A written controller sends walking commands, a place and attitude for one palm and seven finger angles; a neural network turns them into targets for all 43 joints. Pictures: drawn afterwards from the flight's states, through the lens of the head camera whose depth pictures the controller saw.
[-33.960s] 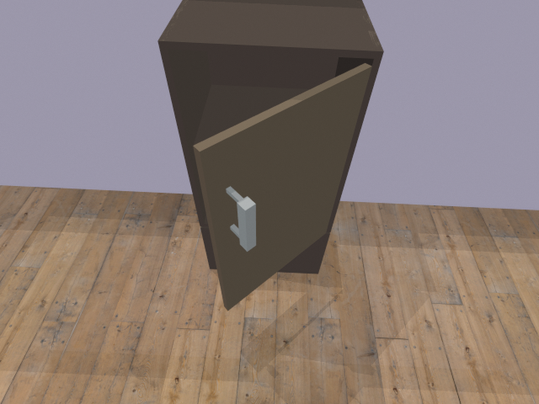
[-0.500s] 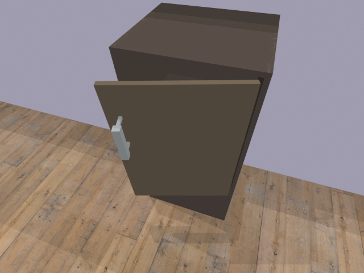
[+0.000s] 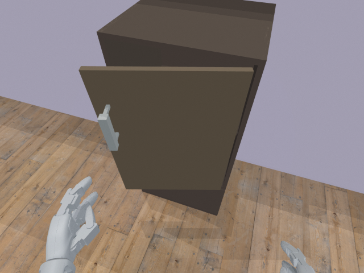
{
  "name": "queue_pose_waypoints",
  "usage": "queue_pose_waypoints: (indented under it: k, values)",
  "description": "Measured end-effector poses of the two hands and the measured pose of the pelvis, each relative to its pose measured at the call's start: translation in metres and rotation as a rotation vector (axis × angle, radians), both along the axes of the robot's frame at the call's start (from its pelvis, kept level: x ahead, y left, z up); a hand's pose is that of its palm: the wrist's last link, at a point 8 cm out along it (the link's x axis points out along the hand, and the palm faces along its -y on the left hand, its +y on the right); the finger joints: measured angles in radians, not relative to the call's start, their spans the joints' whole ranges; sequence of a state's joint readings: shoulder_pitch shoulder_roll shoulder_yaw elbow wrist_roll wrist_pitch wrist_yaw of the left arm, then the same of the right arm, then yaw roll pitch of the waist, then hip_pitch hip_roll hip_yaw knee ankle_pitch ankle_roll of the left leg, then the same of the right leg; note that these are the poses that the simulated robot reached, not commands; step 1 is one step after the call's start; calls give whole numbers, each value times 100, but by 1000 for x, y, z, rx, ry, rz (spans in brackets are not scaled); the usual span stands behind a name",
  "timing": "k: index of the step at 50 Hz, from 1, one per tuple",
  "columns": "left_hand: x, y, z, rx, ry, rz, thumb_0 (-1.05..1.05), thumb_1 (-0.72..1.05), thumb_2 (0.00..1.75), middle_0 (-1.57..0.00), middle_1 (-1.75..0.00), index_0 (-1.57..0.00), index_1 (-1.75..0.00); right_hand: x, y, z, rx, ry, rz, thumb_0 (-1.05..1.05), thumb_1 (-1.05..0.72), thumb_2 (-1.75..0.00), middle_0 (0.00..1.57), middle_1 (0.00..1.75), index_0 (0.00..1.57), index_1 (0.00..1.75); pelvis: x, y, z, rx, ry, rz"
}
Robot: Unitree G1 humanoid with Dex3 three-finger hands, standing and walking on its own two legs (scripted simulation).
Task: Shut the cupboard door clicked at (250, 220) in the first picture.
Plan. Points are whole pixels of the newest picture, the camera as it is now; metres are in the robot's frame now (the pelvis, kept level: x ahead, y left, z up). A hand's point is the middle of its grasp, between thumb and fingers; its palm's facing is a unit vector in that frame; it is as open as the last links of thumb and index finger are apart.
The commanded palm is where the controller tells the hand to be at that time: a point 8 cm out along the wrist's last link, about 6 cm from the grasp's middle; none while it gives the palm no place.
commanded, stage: raise the hand and make a fist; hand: left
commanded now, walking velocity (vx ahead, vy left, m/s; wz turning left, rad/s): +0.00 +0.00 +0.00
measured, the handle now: (110, 127) +0.49 +0.22 +0.02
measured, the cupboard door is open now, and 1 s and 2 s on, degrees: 19 19 19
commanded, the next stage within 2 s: bring the fist close to the handle in 1.70 s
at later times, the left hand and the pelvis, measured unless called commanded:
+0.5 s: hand (97, 256) +0.17 +0.18 -0.02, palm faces -0.02 -1.00 -0.02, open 4.7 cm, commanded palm +0.13 +0.24 -0.01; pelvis -0.04 +0.00 -0.07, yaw +0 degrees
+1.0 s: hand (83, 244) +0.19 +0.21 +0.01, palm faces +0.03 -1.00 -0.03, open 3.1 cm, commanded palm +0.16 +0.26 +0.01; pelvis -0.02 +0.02 -0.05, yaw +0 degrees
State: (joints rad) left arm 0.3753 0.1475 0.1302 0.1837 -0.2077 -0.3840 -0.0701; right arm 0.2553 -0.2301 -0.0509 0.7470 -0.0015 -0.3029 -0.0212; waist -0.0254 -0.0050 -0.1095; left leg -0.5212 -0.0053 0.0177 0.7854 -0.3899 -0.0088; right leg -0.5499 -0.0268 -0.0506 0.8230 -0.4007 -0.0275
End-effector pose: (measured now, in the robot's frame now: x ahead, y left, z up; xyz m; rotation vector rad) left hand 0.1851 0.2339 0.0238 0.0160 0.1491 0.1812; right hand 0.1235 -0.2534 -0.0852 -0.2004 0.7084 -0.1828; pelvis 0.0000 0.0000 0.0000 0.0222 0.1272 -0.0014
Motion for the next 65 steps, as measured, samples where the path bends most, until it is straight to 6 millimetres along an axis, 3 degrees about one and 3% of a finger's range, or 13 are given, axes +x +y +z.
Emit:
queue_pose_waypoints:
  k: [2, 4, 9, 12, 16, 22, 27, 32, 40, 52, 58, 65]
  values:
    - [-3, -8, -1, 1, -150, -84, 1, 91, 90, -28, -39, -28, -39, 23, -7, 2, -21, -92, 36, 1, -91, -90, 20, 30, 20, 30, -8, -5, -17, 7, 44, -8]
    - [-16, -13, -15, 16, -208, -160, 0, 91, 90, -31, -42, -31, -42, 43, -12, 1, -41, -167, 69, 1, -91, -90, 20, 30, 20, 30, -16, -8, -35, 9, 75, -12]
    - [-60, -7, -64, -33, -69, -148, 1, 91, 90, -40, -51, -40, -51, 79, -8, -7, -65, -274, 129, 1, -91, -90, 20, 30, 20, 30, -30, -13, -69, -1, 113, 3]
    - [-76, 2, -65, -8, -61, -84, 1, 90, 90, -45, -57, -45, -57, 85, 4, -18, -54, -283, 159, 1, -91, -90, 20, 30, 20, 30, -34, -15, -79, -21, 122, 15]
    - [-71, 4, -45, 40, -162, -99, 2, 90, 90, -52, -65, -52, -65, 74, 25, -39, -17, -228, 188, 1, -90, -90, 20, 30, 20, 30, -39, -15, -84, -45, 127, 28]
    - [-41, -3, -37, 10, -130, -213, 2, 90, 90, -63, -77, -63, -77, 30, 42, -63, 62, -94, 127, 1, -90, -90, 20, 30, 21, 30, -43, -9, -79, -52, 128, 24]
    - [-34, 4, -34, 3, -61, -181, 2, 90, 90, -72, -87, -72, -87, -5, 39, -64, 67, -15, 51, 1, -90, -90, 21, 30, 21, 30, -40, -1, -68, -44, 125, 9]
    - [-37, 13, -26, 24, -99, -146, 2, 90, 90, -81, -97, -81, -97, -20, 27, -58, 12, 18, 31, 1, -90, -90, 20, 30, 21, 30, -37, 7, -64, -44, 127, 6]
    - [-32, 17, -27, 16, -118, -173, 2, 90, 90, -96, -113, -96, -113, -1, 22, -42, -57, -19, 49, 1, -90, -90, 20, 30, 20, 30, -33, 17, -62, -52, 124, 9]
    - [-20, 26, -13, 17, -129, -159, 2, 90, 90, -118, -137, -118, -137, 42, 56, -20, -13, -102, 138, 1, -90, -90, 20, 30, 20, 30, -22, 21, -53, -65, 111, 18]
    - [-12, 28, -10, 17, -123, -166, 2, 90, 90, -126, -145, -126, -145, 44, 60, -21, 0, -85, 151, 1, -90, -90, 20, 30, 21, 30, -18, 20, -51, -68, 107, 20]
    - [0, 28, -5, 20, -121, -174, 2, 90, 90, -129, -149, -129, -149, 33, 51, -25, -5, -33, 126, 1, -90, -90, 20, 30, 21, 30, -15, 18, -47, -65, 104, 18]
